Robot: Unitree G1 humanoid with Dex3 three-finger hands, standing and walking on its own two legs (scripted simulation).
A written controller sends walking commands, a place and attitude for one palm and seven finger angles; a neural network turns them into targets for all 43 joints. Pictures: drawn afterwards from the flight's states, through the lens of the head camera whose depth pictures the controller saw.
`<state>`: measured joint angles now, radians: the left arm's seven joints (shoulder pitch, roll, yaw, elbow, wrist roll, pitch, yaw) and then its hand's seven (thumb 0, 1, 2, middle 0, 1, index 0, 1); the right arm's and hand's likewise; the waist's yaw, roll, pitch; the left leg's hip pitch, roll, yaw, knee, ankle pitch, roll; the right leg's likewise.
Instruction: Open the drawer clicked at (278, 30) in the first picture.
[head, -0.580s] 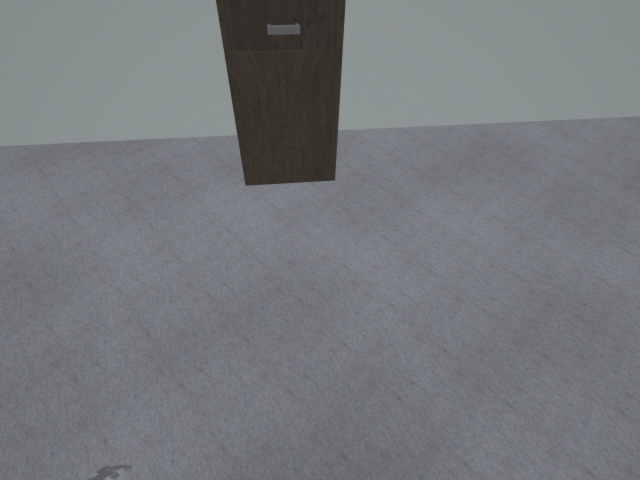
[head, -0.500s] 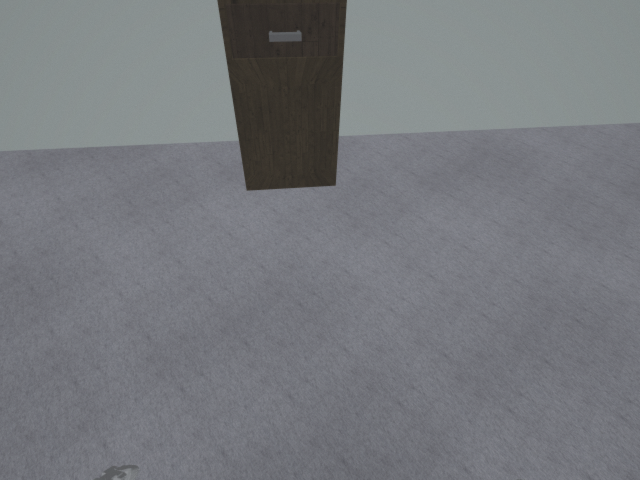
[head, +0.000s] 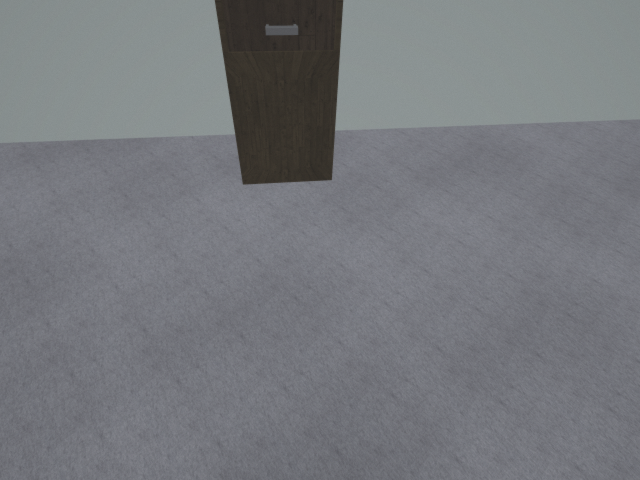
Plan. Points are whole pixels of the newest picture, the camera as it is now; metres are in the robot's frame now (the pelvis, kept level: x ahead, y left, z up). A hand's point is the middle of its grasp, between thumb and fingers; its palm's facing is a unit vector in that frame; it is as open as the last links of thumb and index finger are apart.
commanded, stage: stand and wait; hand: left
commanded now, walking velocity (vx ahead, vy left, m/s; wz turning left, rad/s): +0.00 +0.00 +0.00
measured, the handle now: (281, 28) +1.55 +0.24 -0.04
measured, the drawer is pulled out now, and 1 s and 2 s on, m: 0.00 0.00 0.00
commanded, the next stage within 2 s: look at it before walking up in 0.24 s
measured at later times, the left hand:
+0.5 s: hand out of the picture +0.07 +0.25 -0.16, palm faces -0.03 -0.95 -0.32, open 7.4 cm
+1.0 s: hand out of the picture +0.07 +0.25 -0.16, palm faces -0.02 -0.95 -0.33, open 7.4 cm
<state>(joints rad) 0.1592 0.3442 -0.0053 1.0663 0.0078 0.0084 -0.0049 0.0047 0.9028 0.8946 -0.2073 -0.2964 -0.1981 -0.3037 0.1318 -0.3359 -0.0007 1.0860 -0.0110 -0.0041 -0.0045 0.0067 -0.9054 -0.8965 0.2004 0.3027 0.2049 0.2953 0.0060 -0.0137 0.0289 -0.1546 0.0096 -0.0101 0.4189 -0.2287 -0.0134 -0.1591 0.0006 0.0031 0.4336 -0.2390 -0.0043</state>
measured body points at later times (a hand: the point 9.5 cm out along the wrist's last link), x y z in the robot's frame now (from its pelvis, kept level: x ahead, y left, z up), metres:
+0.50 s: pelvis -0.01 +0.00 +0.00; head +0.00 +0.01 +0.45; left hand +0.07 +0.30 -0.13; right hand +0.07 -0.29 -0.13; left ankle +0.00 +0.13 -0.74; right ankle +0.00 -0.12 -0.74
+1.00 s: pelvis +0.00 +0.00 +0.00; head +0.00 +0.01 +0.45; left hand +0.08 +0.30 -0.13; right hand +0.09 -0.29 -0.13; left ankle +0.00 +0.13 -0.74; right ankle +0.00 -0.12 -0.74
